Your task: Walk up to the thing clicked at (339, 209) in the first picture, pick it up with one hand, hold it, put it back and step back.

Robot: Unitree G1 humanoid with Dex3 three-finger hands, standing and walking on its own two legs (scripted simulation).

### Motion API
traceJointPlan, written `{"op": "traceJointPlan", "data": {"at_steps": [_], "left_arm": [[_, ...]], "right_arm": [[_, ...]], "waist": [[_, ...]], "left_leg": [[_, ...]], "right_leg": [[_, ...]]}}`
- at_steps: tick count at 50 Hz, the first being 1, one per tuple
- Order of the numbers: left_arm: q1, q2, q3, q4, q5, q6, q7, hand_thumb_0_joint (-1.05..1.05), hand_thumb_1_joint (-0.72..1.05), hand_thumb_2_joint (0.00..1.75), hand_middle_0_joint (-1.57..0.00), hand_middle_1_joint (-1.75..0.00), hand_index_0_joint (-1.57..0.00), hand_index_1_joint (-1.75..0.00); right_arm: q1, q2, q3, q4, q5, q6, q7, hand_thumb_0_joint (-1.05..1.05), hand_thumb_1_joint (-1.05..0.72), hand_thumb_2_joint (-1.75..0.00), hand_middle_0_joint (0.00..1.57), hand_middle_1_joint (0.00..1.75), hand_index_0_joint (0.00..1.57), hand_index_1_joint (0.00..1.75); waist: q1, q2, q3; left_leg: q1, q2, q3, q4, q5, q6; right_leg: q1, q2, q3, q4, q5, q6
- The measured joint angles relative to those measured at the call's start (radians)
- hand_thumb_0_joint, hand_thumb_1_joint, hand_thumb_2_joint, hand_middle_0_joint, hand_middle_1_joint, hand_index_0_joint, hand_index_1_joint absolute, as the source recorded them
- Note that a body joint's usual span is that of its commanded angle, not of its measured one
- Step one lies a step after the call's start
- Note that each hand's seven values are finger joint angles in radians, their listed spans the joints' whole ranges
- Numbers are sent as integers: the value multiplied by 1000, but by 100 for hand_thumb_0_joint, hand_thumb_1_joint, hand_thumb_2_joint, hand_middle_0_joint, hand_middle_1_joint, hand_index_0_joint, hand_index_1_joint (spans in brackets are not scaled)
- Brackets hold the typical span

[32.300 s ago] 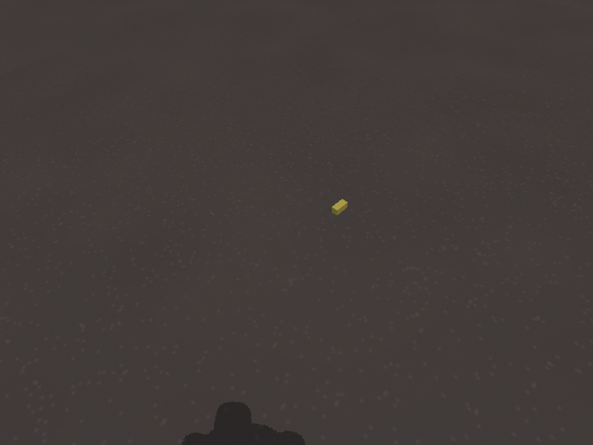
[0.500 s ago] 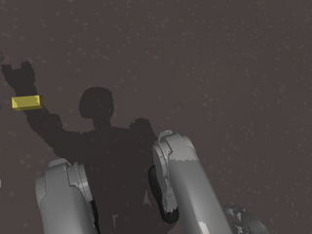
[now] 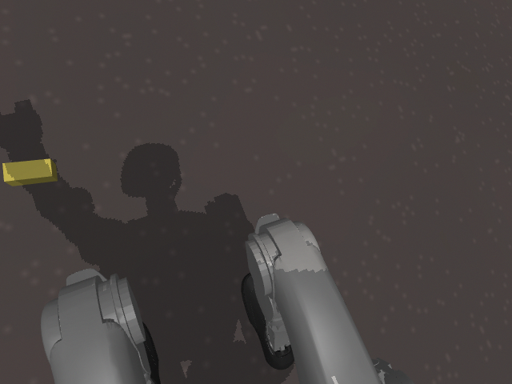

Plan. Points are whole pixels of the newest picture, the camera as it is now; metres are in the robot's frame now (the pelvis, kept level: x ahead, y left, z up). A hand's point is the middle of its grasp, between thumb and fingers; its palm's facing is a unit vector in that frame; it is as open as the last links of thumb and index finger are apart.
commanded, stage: home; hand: left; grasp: from above
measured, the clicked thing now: (31, 172) +0.52 +0.28 -0.31
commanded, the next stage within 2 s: none
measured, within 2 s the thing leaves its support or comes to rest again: neither
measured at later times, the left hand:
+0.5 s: hand out of the picture +0.35 +0.28 +0.04, palm faces -0.21 -0.69 -0.69, open 7.5 cm
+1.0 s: hand out of the picture +0.25 +0.22 +0.24, palm faces +0.20 -0.95 -0.24, open 7.4 cm
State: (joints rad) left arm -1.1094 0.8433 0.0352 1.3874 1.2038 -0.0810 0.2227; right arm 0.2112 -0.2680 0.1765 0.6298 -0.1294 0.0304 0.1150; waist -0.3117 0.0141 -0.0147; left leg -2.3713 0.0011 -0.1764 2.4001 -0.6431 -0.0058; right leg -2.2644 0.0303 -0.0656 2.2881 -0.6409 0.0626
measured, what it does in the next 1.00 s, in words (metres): rises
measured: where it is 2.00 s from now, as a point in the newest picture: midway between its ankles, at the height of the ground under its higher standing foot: (213, 363)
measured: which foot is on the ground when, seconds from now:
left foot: down 0.00-1.00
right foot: down 0.00-1.00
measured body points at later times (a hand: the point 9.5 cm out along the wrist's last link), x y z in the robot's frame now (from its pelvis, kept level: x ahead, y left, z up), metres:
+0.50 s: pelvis +0.01 +0.00 +0.15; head +0.18 +0.05 +0.56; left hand +0.36 +0.31 +0.08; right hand +0.20 -0.25 +0.04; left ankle +0.08 +0.13 -0.30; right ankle +0.11 -0.13 -0.30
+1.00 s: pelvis +0.06 +0.00 +0.33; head +0.14 +0.03 +0.77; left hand +0.24 +0.27 +0.26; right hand +0.25 -0.21 +0.24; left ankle +0.08 +0.13 -0.30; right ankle +0.11 -0.14 -0.30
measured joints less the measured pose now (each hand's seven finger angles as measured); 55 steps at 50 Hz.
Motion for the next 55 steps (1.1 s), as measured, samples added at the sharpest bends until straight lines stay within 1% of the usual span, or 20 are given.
{"op": "traceJointPlan", "data": {"at_steps": [3, 5, 7, 9, 11, 16, 19, 22, 26, 32, 38, 43, 47, 51, 55], "left_arm": [[62, -27, 19, -85, -45, 5, -52, 0, -3, 81, -28, -60, -28, -62], [120, -59, 35, -170, -89, 6, -80, 0, 7, 82, -26, -56, -26, -58], [190, -99, 54, -272, -144, 9, -104, 0, 18, 82, -25, -51, -24, -53], [263, -142, 63, -378, -210, 21, -126, 0, 29, 82, -23, -46, -23, -47], [331, -181, 61, -469, -284, 41, -138, 0, 41, 82, -22, -41, -22, -42], [488, -246, 39, -630, -463, 116, -177, 0, 66, 85, -21, -34, -22, -35], [580, -282, 16, -717, -563, 160, -199, 0, 76, 87, -21, -32, -21, -33], [666, -321, -1, -792, -653, 196, -209, 0, 82, 88, -21, -31, -21, -32], [769, -375, -13, -873, -763, 240, -199, 1, 86, 89, -21, -30, -21, -31], [914, -452, -12, -974, -910, 305, -174, 1, 88, 90, -21, -30, -21, -30], [1052, -507, 1, -1077, -1060, 371, -153, 1, 89, 90, -20, -30, -21, -30], [1166, -545, 12, -1166, -1154, 429, -143, 1, 90, 90, -20, -30, -21, -30], [1258, -574, 22, -1237, -1212, 471, -136, 1, 90, 90, -20, -30, -21, -30], [1349, -598, 27, -1306, -1249, 498, -137, 1, 90, 90, -20, -30, -20, -30], [1442, -614, 22, -1383, -1267, 519, -143, 1, 90, 90, -20, -30, -20, -30]], "right_arm": [[9, 2, -18, -14, 11, 6, 3, 0, -90, -89, 21, 30, 21, 30], [19, 0, -39, -22, 23, 13, 5, 0, -90, -89, 21, 30, 21, 30], [26, -3, -65, -26, 38, 24, 6, 0, -90, -89, 21, 30, 21, 30], [30, -5, -96, -24, 55, 36, 5, 0, -90, -89, 21, 30, 21, 30], [23, -8, -123, -16, 72, 47, -1, 0, -90, -89, 21, 30, 21, 30], [-25, -17, -171, -14, 101, 52, -20, 0, -90, -89, 21, 30, 21, 30], [-55, -22, -186, -28, 115, 43, -35, 0, -90, -89, 21, 30, 21, 30], [-82, -20, -190, -44, 129, 28, -53, 0, -91, -89, 21, 30, 20, 30], [-112, -8, -183, -61, 143, -1, -80, 0, -91, -89, 20, 30, 20, 30], [-127, 23, -165, -75, 159, -47, -118, 0, -90, -89, 21, 30, 20, 30], [-106, 49, -148, -79, 165, -81, -151, 1, -90, -89, 21, 30, 21, 30], [-66, 61, -135, -76, 168, -105, -185, 1, -90, -89, 21, 30, 21, 30], [-22, 65, -123, -73, 170, -125, -219, 1, -90, -89, 21, 30, 21, 30], [21, 66, -118, -76, 167, -149, -249, 1, -90, -89, 21, 30, 21, 30], [57, 64, -121, -91, 162, -170, -270, 1, -90, -89, 21, 30, 21, 30]], "waist": [[23, 12, -8], [45, 20, -19], [72, 28, -37], [100, 31, -63], [127, 31, -91], [178, 32, -144], [202, 33, -165], [220, 30, -179], [234, 25, -187], [240, 21, -191], [240, 18, -181], [239, 18, -169], [239, 18, -165], [238, 21, -164], [240, 29, -167]], "left_leg": [[18, -1, 3, -19, -7, -1], [34, -3, 7, -38, -9, -1], [53, -6, 14, -63, -11, -2], [80, -6, 24, -95, -13, -1], [115, -5, 35, -133, -15, -1], [229, 4, 52, -242, -15, 1], [314, 9, 60, -314, -12, 1], [407, 14, 67, -389, -8, -2], [534, 19, 73, -491, 3, -6], [717, 24, 78, -640, 22, -13], [897, 30, 82, -783, 41, -17], [1053, 34, 86, -914, 62, -19], [1185, 37, 89, -1024, 80, -19], [1312, 39, 93, -1129, 100, -19], [1430, 41, 97, -1224, 118, -18]], "right_leg": [[19, -4, 0, -18, -8, -5], [35, -10, 2, -33, -14, -6], [54, -16, 5, -53, -20, -7], [78, -22, 11, -78, -25, -8], [107, -27, 18, -109, -28, -6], [210, -30, 26, -210, -23, -3], [289, -32, 29, -278, -18, -7], [375, -32, 30, -349, -11, -11], [496, -34, 29, -446, 1, -18], [675, -36, 25, -589, 20, -27], [851, -35, 21, -732, 41, -34], [1008, -35, 18, -864, 64, -37], [1141, -34, 15, -978, 85, -39], [1270, -34, 14, -1086, 106, -40], [1388, -33, 13, -1185, 127, -41]]}}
